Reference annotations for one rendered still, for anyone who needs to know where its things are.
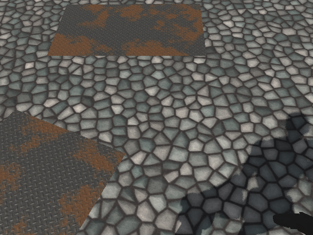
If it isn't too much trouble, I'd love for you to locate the robot right hand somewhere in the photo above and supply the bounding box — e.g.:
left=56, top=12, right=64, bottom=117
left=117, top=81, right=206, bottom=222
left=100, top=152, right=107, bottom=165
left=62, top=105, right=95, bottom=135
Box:
left=273, top=211, right=313, bottom=235

